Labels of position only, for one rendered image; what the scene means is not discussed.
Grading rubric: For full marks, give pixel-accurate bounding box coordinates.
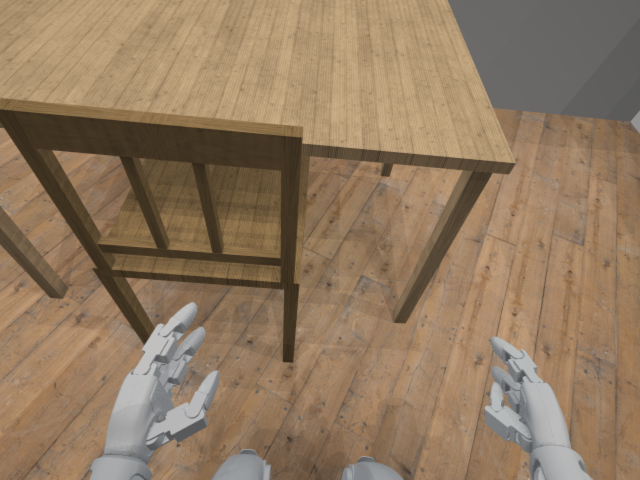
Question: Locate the right robot shin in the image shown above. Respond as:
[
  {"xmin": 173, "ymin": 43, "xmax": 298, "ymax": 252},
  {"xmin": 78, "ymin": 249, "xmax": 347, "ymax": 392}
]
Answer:
[{"xmin": 354, "ymin": 456, "xmax": 375, "ymax": 466}]

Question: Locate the robot left hand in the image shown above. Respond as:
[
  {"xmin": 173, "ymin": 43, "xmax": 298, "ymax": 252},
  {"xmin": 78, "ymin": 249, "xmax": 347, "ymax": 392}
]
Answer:
[{"xmin": 104, "ymin": 302, "xmax": 220, "ymax": 464}]

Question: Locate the right robot forearm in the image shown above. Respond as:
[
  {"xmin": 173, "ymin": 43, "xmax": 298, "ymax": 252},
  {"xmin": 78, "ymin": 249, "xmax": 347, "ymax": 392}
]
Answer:
[{"xmin": 529, "ymin": 445, "xmax": 593, "ymax": 480}]

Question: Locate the chair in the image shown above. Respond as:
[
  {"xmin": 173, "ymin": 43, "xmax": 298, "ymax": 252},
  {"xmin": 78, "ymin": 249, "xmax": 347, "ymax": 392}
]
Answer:
[{"xmin": 0, "ymin": 98, "xmax": 310, "ymax": 363}]

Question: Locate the left robot thigh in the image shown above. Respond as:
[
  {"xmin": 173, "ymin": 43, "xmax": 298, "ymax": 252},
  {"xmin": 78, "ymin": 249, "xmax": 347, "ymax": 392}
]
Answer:
[{"xmin": 211, "ymin": 454, "xmax": 271, "ymax": 480}]

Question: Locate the robot right hand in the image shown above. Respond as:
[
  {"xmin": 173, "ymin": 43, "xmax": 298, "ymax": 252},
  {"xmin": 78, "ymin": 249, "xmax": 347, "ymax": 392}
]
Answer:
[{"xmin": 485, "ymin": 336, "xmax": 571, "ymax": 456}]

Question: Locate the table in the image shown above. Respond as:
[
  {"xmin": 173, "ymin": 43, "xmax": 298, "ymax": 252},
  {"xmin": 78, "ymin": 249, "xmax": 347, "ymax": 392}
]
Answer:
[{"xmin": 0, "ymin": 0, "xmax": 516, "ymax": 324}]

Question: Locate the left robot forearm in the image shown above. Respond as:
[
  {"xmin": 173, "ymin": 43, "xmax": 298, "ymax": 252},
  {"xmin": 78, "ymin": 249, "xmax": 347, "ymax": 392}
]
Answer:
[{"xmin": 89, "ymin": 455, "xmax": 152, "ymax": 480}]

